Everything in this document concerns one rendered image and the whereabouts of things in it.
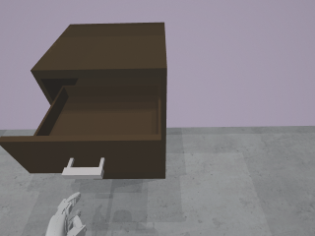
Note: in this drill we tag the drawer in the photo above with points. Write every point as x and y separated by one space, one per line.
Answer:
120 123

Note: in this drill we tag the cabinet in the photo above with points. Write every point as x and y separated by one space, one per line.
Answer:
108 54

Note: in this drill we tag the handle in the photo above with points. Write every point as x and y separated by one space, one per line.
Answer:
70 172

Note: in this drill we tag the left robot hand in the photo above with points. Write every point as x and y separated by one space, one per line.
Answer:
61 225

